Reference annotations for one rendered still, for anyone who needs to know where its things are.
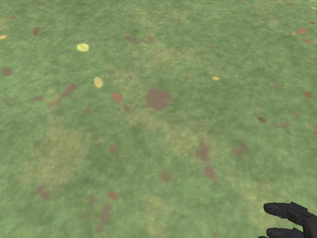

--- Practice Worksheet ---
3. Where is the right robot hand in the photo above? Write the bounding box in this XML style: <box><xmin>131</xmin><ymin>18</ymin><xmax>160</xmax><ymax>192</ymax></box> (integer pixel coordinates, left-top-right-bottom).
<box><xmin>258</xmin><ymin>201</ymin><xmax>317</xmax><ymax>238</ymax></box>

